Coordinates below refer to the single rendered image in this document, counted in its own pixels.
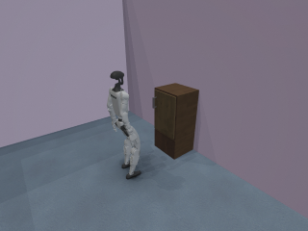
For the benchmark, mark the robot right hand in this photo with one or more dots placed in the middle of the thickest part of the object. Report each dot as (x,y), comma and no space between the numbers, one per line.
(133,138)

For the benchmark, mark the left robot shin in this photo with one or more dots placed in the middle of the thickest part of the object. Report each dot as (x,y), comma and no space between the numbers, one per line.
(127,153)

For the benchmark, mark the right robot forearm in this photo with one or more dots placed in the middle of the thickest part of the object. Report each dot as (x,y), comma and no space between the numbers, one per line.
(126,123)

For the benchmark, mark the left robot forearm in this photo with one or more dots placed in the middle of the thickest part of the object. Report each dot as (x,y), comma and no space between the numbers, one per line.
(112,114)

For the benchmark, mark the right robot shin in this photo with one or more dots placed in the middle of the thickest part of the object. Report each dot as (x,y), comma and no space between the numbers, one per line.
(134,160)

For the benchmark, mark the cupboard door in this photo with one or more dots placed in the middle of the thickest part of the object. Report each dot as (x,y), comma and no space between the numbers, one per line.
(164,113)

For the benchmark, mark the robot left hand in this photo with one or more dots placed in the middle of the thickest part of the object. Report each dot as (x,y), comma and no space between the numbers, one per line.
(114,125)

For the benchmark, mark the handle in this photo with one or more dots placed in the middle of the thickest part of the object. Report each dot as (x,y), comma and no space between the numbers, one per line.
(153,102)

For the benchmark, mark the robot shin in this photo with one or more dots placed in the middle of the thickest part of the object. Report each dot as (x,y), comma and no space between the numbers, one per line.
(134,160)
(127,153)

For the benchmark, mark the left robot upper arm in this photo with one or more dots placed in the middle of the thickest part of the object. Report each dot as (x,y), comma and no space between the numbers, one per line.
(109,102)

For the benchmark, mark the right robot upper arm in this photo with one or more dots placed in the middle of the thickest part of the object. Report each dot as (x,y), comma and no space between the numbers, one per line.
(124,97)

